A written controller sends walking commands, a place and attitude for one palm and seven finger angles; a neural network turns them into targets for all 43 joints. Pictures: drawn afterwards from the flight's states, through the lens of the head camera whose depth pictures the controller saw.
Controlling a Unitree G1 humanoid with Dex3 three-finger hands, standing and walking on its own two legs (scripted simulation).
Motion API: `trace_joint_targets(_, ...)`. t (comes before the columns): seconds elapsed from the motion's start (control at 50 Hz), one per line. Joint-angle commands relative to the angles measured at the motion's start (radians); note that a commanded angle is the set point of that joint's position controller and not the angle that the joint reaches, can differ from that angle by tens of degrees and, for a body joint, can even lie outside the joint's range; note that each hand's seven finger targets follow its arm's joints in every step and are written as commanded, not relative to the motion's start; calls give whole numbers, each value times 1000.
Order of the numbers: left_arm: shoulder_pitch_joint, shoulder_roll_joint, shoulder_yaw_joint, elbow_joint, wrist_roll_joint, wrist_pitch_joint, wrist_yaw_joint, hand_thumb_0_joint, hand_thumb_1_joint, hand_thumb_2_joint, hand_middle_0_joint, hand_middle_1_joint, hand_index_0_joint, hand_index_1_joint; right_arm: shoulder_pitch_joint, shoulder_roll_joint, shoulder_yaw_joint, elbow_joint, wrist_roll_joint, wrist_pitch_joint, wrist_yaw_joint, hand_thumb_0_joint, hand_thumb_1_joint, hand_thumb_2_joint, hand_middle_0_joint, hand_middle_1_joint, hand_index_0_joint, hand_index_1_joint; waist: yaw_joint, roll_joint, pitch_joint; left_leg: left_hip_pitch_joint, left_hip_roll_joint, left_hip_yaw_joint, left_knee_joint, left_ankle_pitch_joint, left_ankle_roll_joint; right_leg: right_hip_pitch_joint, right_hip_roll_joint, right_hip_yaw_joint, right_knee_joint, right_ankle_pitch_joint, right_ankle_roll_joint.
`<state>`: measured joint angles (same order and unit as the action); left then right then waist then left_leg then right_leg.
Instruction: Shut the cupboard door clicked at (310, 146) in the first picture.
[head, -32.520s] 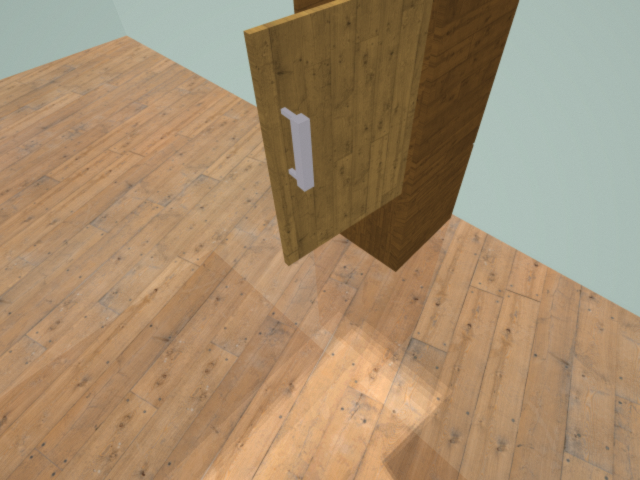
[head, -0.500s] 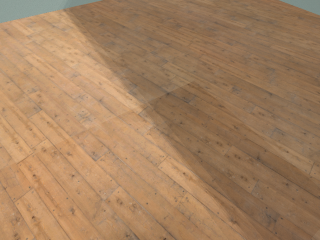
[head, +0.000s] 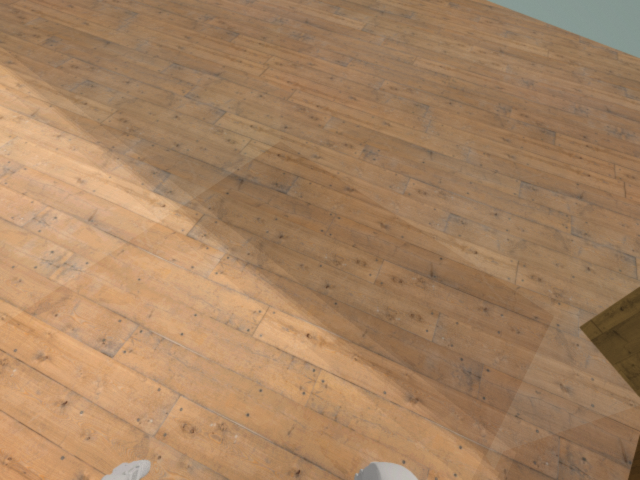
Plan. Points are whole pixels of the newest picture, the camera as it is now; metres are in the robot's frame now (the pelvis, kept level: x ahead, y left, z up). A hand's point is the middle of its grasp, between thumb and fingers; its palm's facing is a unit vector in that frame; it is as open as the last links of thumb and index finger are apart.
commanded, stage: turn to face it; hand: left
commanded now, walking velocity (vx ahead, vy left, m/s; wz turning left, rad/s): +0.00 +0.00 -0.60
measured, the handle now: out of the picture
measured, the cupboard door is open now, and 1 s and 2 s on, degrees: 64 64 64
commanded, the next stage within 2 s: take the last steps up to it in 1.68 s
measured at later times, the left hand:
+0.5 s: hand out of the picture +0.14 +0.15 -0.16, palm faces -0.26 -0.94 -0.23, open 7.4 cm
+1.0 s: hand (253, 399) +0.25 +0.11 -0.16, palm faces -0.55 -0.80 -0.23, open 7.4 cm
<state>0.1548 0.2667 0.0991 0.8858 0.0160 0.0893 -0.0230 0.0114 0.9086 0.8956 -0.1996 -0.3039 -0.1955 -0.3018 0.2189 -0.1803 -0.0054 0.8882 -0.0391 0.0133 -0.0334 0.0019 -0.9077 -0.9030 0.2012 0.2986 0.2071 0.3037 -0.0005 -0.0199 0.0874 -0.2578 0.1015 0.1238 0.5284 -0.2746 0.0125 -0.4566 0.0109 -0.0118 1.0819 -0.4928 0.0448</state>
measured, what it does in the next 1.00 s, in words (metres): steps on the spot, turning right: right foot, then left foot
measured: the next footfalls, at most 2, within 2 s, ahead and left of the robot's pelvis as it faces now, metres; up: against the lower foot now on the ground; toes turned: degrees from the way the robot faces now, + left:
right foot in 0.22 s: +0.00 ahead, -0.15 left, +0.00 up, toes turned -13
left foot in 0.60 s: +0.11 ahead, +0.08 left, +0.00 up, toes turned -18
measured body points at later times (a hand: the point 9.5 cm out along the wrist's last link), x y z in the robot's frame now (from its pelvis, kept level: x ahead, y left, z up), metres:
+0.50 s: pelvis +0.01 -0.02 +0.00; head +0.06 -0.04 +0.44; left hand +0.15 +0.19 -0.15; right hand +0.02 -0.31 -0.14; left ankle +0.05 +0.11 -0.69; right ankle -0.03 -0.14 -0.74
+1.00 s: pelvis +0.03 +0.00 +0.00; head +0.07 -0.02 +0.44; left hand +0.27 +0.15 -0.14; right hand -0.08 -0.24 -0.14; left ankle +0.07 +0.09 -0.74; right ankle -0.06 -0.11 -0.70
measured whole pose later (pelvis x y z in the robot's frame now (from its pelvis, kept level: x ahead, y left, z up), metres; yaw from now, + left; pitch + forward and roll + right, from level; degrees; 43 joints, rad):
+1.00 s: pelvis +0.03 +0.00 +0.00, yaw -35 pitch +0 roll -2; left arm 0.13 0.25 0.09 0.87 0.02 0.09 -0.04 0.01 0.91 0.90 -0.20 -0.30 -0.19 -0.30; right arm 0.24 -0.22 -0.03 0.90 -0.04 0.02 -0.02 0.00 -0.91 -0.90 0.20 0.30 0.21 0.30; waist -0.02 0.02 0.09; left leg -0.21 0.16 0.27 0.55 -0.32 0.00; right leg -0.37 -0.03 -0.07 0.80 -0.41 0.04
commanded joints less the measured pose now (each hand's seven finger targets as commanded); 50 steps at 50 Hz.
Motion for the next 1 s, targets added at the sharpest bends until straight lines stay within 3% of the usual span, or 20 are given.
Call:
trace_joint_targets(0.0,-41,26,4,-97,1,-20,-17,0,900,900,-200,-300,-200,-300,55,-219,-71,-48,4,-16,-13,0,-900,-900,200,300,200,300,-25,200,-114,156,235,-122,-177,447,118,-26,-38,-25,-89,41,9)
trace_joint_targets(0.12,-56,22,-3,-116,4,-33,-16,0,900,900,-200,-300,-200,-300,55,-250,-91,-38,5,-8,3,0,-900,-900,200,300,200,300,-34,231,-135,152,271,-59,-109,435,107,104,-19,-82,-354,68,-14)
trace_joint_targets(0.16,17,46,2,-99,6,-42,-12,0,900,900,-200,-300,-200,-300,30,-255,-96,-44,12,-5,8,0,-900,-900,200,300,200,300,10,187,-155,93,243,-10,4,377,50,252,-9,-92,-563,249,-32)
trace_joint_targets(0.18,93,93,13,-76,11,-51,-6,0,900,900,-200,-300,-200,-300,12,-234,-96,-52,20,-4,13,0,-900,-900,200,300,200,300,49,82,-187,6,192,34,131,248,-3,385,-64,-16,-688,371,-56)
trace_joint_targets(0.2,137,203,32,-61,21,-66,7,0,900,900,-200,-300,-200,-300,-13,-150,-77,-92,28,-1,16,0,-900,-900,200,300,200,300,75,-239,-169,-259,40,102,346,-228,-73,520,-307,312,-772,614,-147)
trace_joint_targets(0.22,176,252,39,-51,8,-61,20,0,900,900,-200,-300,-200,-300,-65,-155,-70,-122,22,13,9,0,-900,-900,200,300,200,300,98,-281,-145,-360,-23,-9,552,-399,-84,456,-414,439,-750,832,-246)
trace_joint_targets(0.24,155,240,34,-57,5,-59,27,0,900,900,-200,-300,-200,-300,-55,-161,-68,-118,27,23,8,0,-900,-900,200,300,200,300,75,-196,-131,-372,1,-101,650,-332,-75,398,-410,397,-764,663,-285)
trace_joint_targets(0.28,34,173,29,-88,8,-58,40,0,900,900,-200,-300,-200,-300,-67,-161,-72,-98,23,20,8,0,-900,-900,200,300,200,300,26,-202,-87,-423,17,-131,669,-200,-85,381,-299,342,-760,585,-252)
trace_joint_targets(0.34,10,137,12,-98,5,-71,36,0,900,900,-200,-300,-200,-300,-42,-158,-73,-80,21,20,17,0,-900,-900,200,300,200,300,-4,-143,-109,-313,-8,-117,585,-117,-102,320,-229,234,-721,684,-218)
trace_joint_targets(0.48,63,167,27,-75,13,-66,33,0,900,900,-200,-300,-200,-300,-71,-135,-66,-101,32,6,10,0,-900,-900,200,300,200,300,22,-140,-149,-203,-63,-98,277,-151,-97,341,-225,337,-669,721,-236)
trace_joint_targets(0.54,16,158,28,-77,5,-57,33,0,900,900,-200,-300,-200,-300,12,-141,-65,-77,38,-5,1,0,-900,-900,200,300,200,300,-26,-130,-159,-12,-81,-97,24,-7,-84,235,-183,354,-597,688,-178)
trace_joint_targets(0.56,2,128,21,-82,0,-52,32,0,900,900,-200,-300,-200,-300,52,-165,-70,-63,37,-12,1,0,-900,-900,200,300,200,300,-46,-68,-168,127,-46,-120,-109,90,-77,131,-123,311,-542,562,-127)
trace_joint_targets(0.58,34,66,10,-97,-11,-46,26,0,900,900,-200,-300,-200,-300,85,-257,-82,-61,22,-25,-5,0,-900,-900,200,300,200,300,-47,182,-203,262,173,-336,-213,194,-5,-23,16,197,-388,251,-60)
trace_joint_targets(0.6,39,50,2,-112,-11,-48,19,0,900,900,-200,-300,-200,-300,110,-319,-91,-70,15,-22,-10,0,-900,-900,200,300,200,300,-50,348,-204,277,381,-493,-221,392,112,-112,56,57,-137,-158,-15)
trace_joint_targets(0.62,12,79,6,-112,-2,-46,17,0,900,900,-200,-300,-200,-300,106,-307,-85,-77,6,-14,-11,0,-900,-900,200,300,200,300,-60,238,-170,171,399,-472,-208,382,170,-82,10,90,22,-154,-19)
trace_joint_targets(0.66,26,91,19,-82,10,-37,6,0,900,900,-200,-300,-200,-300,7,-234,-62,-101,7,-23,-19,0,-900,-900,200,300,200,300,-10,227,-115,130,306,-330,-200,490,130,-121,-23,79,136,-44,1)
trace_joint_targets(0.72,25,59,13,-71,3,-25,-11,0,900,900,-200,-300,-200,-300,-5,-216,-58,-99,6,-19,-18,0,-900,-900,200,300,200,300,-1,191,-99,150,226,-152,-178,513,107,-105,-33,33,113,39,20)
trace_joint_targets(0.9,-63,20,-4,-106,6,-30,-20,0,900,900,-200,-300,-200,-300,72,-236,-85,-45,6,-13,-1,0,-900,-900,200,300,200,300,-45,240,-130,215,259,-27,-126,522,112,1,-36,-74,-240,65,6)
trace_joint_targets(0.96,-46,35,-6,-104,5,-39,-16,0,900,900,-200,-300,-200,-300,62,-253,-92,-39,7,-10,6,0,-900,-900,200,300,200,300,-33,251,-133,173,273,-9,-69,503,89,106,-23,-90,-393,101,-18)
trace_joint_targets(0.98,-8,39,-1,-95,5,-41,-15,0,900,900,-200,-300,-200,-300,40,-258,-94,-40,8,-8,8,0,-900,-900,200,300,200,300,-7,234,-137,139,264,23,-32,448,62,169,-15,-101,-474,178,-28)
